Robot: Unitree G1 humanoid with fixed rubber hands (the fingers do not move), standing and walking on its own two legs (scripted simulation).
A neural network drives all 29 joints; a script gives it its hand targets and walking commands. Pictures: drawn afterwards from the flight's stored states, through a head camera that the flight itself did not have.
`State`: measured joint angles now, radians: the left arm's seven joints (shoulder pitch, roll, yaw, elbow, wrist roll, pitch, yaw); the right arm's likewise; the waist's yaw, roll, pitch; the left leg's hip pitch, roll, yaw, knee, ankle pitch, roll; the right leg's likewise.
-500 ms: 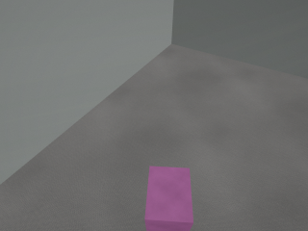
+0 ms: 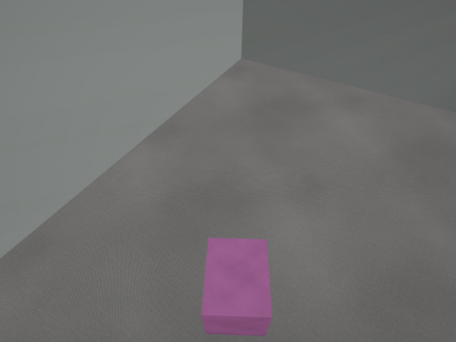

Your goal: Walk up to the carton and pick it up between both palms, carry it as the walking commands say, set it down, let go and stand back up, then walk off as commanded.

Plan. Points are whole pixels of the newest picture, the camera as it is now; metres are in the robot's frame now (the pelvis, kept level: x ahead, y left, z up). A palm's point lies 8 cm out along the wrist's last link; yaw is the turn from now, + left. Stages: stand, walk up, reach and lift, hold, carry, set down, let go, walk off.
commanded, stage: walk off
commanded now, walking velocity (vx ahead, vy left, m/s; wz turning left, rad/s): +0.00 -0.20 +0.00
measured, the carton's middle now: (236, 286) +0.48 +0.00 -0.65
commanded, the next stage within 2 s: stand in 0.20 s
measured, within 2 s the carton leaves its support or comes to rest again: neither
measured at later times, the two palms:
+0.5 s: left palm out of the picture -0.06 +0.10 -0.13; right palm out of the picture +0.03 -0.34 -0.14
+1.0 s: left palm out of the picture -0.09 +0.03 -0.13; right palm out of the picture -0.04 -0.40 -0.15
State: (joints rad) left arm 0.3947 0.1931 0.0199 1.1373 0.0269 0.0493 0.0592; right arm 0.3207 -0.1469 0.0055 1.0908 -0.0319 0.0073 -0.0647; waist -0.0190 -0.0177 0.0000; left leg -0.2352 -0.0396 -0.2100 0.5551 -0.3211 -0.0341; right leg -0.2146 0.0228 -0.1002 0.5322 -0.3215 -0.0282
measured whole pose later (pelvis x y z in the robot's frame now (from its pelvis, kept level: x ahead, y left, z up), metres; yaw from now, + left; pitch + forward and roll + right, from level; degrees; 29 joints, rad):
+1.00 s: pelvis -0.03 -0.18 +0.01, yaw +2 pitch -1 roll +0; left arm 0.42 0.10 -0.01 1.07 0.01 -0.03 0.04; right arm 0.30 -0.17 0.00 1.12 0.00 0.01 -0.03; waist 0.00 0.04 0.01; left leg -0.16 0.14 0.05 0.41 -0.22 -0.10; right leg -0.13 0.03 -0.02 0.43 -0.29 -0.03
